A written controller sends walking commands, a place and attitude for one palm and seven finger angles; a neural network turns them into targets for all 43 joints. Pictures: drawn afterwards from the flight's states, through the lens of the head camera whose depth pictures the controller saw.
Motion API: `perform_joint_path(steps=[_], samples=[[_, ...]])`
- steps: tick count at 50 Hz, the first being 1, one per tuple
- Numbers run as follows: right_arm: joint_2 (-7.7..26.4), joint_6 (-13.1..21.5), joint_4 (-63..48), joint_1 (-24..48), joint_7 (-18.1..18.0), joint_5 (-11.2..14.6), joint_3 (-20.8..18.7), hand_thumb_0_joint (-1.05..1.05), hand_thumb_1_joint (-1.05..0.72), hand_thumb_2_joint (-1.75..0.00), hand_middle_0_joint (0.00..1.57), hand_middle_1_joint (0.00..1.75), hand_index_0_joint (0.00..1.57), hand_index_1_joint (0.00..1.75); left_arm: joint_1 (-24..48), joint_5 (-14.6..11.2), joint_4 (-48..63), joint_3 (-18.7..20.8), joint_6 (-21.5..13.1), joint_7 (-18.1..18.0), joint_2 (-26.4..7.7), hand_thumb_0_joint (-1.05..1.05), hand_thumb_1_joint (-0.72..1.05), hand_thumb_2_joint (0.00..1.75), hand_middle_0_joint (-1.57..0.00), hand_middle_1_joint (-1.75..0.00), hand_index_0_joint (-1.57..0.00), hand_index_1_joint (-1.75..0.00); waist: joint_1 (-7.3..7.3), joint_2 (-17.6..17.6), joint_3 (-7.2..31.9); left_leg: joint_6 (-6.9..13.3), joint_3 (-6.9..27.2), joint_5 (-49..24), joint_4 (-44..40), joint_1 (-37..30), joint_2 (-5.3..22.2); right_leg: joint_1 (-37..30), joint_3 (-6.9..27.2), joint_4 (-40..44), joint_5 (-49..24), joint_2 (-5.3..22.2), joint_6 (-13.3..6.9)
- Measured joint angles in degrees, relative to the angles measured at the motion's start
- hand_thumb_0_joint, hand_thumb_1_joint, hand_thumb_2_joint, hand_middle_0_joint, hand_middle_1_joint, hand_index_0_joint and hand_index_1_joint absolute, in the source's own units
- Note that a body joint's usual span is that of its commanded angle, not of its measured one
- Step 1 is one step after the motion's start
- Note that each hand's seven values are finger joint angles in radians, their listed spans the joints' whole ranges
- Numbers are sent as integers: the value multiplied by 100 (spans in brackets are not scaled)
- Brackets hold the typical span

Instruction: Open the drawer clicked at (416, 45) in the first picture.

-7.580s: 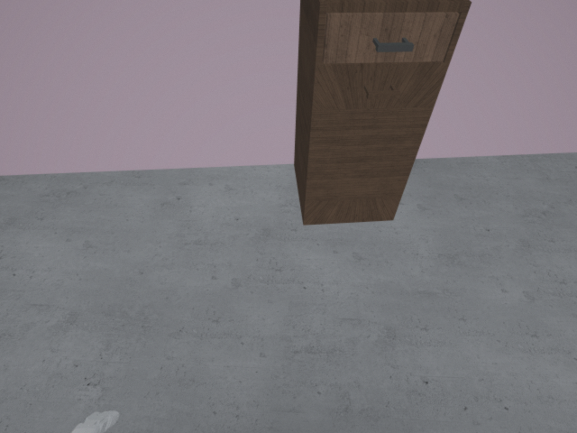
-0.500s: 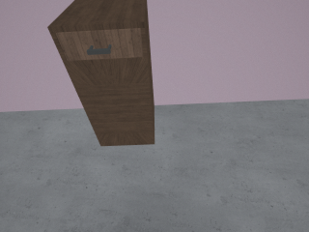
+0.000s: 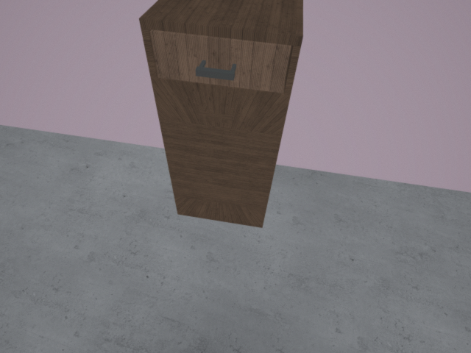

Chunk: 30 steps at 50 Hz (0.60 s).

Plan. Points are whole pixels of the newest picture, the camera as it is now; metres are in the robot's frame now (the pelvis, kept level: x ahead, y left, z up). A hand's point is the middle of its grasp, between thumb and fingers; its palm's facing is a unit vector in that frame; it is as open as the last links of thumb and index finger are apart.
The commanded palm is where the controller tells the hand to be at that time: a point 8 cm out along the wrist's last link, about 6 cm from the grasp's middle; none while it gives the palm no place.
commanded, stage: take the last steps up to it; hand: left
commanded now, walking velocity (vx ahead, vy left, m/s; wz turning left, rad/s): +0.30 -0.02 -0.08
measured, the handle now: (216, 69) +0.80 +0.16 +0.08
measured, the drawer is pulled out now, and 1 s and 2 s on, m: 0.00 0.00 0.00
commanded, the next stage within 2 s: come to a stop and stand still in 0.54 s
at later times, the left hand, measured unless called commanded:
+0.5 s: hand (170, 270) +0.30 +0.18 -0.15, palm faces -0.11 -0.98 -0.18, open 7.4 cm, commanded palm none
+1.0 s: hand (173, 265) +0.32 +0.19 -0.17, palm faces +0.00 -0.98 -0.21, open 7.3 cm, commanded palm none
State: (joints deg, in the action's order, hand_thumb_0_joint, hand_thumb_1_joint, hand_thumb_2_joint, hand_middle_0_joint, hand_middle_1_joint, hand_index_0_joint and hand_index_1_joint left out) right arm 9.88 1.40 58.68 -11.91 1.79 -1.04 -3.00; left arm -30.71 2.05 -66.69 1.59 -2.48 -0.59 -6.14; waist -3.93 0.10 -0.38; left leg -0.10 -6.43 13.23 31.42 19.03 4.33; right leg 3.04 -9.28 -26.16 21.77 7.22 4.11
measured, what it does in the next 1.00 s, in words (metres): walks ahead: right foot, then left foot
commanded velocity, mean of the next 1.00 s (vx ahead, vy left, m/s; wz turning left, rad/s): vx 0.07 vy -0.02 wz -0.03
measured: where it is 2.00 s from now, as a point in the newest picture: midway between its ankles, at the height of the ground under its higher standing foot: outside the picture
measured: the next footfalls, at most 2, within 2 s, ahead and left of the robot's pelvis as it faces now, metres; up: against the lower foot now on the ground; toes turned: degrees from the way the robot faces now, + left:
right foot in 0.58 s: +0.34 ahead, -0.11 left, +0.00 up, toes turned -12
left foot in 1.00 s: +0.32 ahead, +0.09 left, +0.00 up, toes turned -2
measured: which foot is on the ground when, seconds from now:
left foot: down 0.00-0.58, up 0.60-0.98, down 1.00-1.00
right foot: down 0.00-0.00, up 0.02-0.56, down 0.58-1.00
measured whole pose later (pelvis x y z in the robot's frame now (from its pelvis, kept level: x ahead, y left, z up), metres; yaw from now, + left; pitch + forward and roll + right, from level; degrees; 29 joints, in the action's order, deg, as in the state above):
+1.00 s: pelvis +0.26 +0.01 +0.00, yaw -3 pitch -1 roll -1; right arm 10.5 -0.8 57.9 -9.4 -1.4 -0.3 -3.1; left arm -11.2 1.5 -58.9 2.6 1.4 -1.7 -9.3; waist -0.9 -0.6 -3.9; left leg -1.5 -2.6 14.9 34.6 17.2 2.6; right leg 18.4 -8.8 -33.7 14.0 2.4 -1.7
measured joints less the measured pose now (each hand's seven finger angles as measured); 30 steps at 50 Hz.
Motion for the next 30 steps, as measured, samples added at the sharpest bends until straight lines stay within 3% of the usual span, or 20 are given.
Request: perform_joint_path(steps=[3,5,8,16,24,28,30], samples=[[-206,190,-72,181,-100,-7,65,0,-91,-90,20,30,20,30,220,-31,-66,6,199,10,-97,1,91,90,-20,-30,-20,-30,63,184,-133,204,-205,281,381,-99,-105,855,421,-2178,698,30,-275],[-274,284,-153,152,-223,57,-7,-2,-93,-90,20,30,20,30,415,-25,-35,42,249,24,-155,1,91,90,-20,-30,-20,-30,167,190,-90,268,-320,370,154,-383,-135,1474,474,-3287,474,-58,-375],[-209,382,-160,27,-320,56,-30,-4,-96,-90,20,30,20,30,845,-1,132,119,223,66,-304,1,91,90,-20,-29,-20,-30,317,216,-34,304,-398,225,-434,-848,-259,2163,402,-3840,-191,-67,-369],[-230,325,351,-802,-351,42,85,-2,-94,-90,20,30,20,30,1922,-7,764,242,210,106,-552,0,92,90,-19,-29,-20,-30,395,283,46,342,-419,225,-1344,-1755,-541,3068,530,-3512,-1193,-66,-214],[-412,225,711,-1485,-340,-41,145,0,-92,-90,20,30,20,30,2485,-50,915,137,281,151,-448,0,91,90,-19,-29,-20,-30,753,66,-271,142,-455,761,-1370,-2365,-427,2761,326,-1745,-1129,-173,-377],[-446,144,887,-1732,-325,-8,152,0,-91,-90,20,30,20,30,2547,-51,945,56,122,156,-360,0,91,90,-19,-29,-20,-30,838,-54,-422,-50,-488,1358,-600,-2380,-167,2110,90,-747,-1273,-457,-595],[-465,62,977,-1707,-296,63,147,0,-91,-90,20,30,20,30,2514,-49,913,55,-57,130,-314,0,91,90,-19,-29,-20,-30,771,-65,-487,-72,-307,1633,1020,-1786,-10,2008,44,-876,-1339,-534,-794]])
